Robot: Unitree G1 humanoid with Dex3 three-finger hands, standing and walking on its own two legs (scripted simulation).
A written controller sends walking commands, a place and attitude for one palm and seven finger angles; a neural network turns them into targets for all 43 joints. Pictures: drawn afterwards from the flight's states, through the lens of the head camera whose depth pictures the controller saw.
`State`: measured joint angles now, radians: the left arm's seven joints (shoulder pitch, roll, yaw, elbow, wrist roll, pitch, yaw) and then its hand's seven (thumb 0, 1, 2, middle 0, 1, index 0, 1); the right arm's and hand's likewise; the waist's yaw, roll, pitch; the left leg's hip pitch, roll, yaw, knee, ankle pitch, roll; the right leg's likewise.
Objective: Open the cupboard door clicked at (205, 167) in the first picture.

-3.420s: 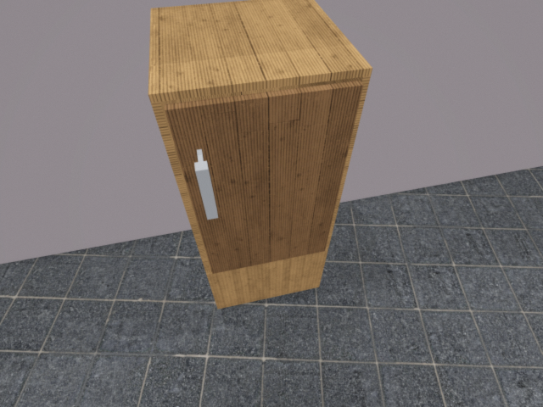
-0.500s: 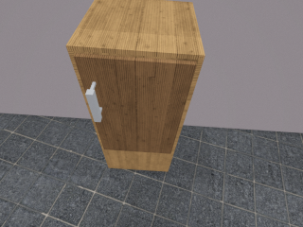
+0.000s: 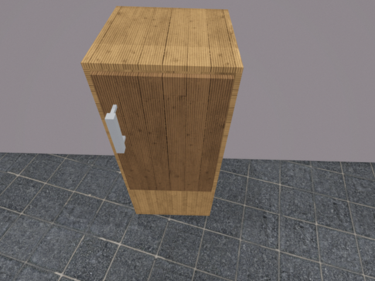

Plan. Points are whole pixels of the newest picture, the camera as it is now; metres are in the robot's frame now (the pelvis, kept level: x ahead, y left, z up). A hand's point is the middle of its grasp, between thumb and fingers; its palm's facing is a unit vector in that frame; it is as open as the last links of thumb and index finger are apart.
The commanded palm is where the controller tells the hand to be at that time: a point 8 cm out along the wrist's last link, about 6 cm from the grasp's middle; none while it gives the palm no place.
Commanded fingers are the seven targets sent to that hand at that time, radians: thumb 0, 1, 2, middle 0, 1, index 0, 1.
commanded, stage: come to a stop and stand still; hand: left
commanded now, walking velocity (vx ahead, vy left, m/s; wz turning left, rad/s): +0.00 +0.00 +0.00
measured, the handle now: (117, 129) +0.52 +0.24 -0.02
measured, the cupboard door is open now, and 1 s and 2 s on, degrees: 0 0 0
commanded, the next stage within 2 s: look again from close up in 1.44 s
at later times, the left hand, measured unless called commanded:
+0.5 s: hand out of the picture +0.03 +0.18 -0.16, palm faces -0.04 -0.97 -0.22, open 7.3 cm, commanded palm none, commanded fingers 0.00 0.90 0.90 -0.20 -0.30 -0.20 -0.30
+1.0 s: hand out of the picture +0.04 +0.15 -0.16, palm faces -0.03 -0.98 -0.21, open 7.3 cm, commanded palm none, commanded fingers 0.00 0.90 0.90 -0.20 -0.30 -0.20 -0.30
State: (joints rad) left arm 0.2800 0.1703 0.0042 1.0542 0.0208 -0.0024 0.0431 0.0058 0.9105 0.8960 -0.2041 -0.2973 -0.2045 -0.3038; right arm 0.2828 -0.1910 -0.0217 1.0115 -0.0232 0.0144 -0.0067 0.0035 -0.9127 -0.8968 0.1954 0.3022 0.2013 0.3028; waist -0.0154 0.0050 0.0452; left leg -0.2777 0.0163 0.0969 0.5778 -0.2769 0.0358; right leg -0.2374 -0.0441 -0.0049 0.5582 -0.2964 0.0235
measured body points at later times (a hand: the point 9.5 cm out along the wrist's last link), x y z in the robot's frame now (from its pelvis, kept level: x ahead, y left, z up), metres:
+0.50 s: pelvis +0.02 +0.01 +0.01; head +0.04 -0.01 +0.46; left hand +0.04 +0.23 -0.15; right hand +0.02 -0.22 -0.16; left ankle +0.02 +0.09 -0.73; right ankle +0.00 -0.15 -0.73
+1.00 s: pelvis +0.04 -0.03 +0.01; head +0.06 -0.04 +0.46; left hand +0.04 +0.20 -0.15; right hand +0.04 -0.25 -0.16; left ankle +0.02 +0.09 -0.73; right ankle +0.00 -0.15 -0.73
